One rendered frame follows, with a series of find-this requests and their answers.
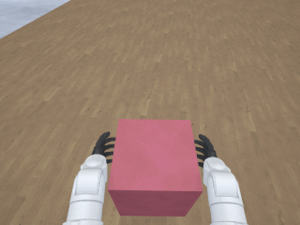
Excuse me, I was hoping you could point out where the robot left forearm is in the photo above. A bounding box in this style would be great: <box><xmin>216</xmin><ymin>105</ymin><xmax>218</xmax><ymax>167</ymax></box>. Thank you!
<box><xmin>63</xmin><ymin>154</ymin><xmax>108</xmax><ymax>225</ymax></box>

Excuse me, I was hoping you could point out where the robot left hand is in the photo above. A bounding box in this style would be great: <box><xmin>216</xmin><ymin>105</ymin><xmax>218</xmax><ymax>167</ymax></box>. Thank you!
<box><xmin>92</xmin><ymin>131</ymin><xmax>116</xmax><ymax>164</ymax></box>

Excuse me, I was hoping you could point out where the robot right forearm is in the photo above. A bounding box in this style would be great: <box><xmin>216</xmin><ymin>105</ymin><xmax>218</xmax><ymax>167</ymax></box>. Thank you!
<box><xmin>202</xmin><ymin>157</ymin><xmax>248</xmax><ymax>225</ymax></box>

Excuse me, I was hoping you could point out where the robot right hand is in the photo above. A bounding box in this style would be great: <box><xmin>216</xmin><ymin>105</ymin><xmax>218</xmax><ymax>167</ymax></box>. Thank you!
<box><xmin>194</xmin><ymin>134</ymin><xmax>218</xmax><ymax>168</ymax></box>

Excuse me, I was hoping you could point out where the carton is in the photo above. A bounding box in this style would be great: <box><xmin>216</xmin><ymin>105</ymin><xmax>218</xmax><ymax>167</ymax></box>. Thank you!
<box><xmin>108</xmin><ymin>119</ymin><xmax>203</xmax><ymax>217</ymax></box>

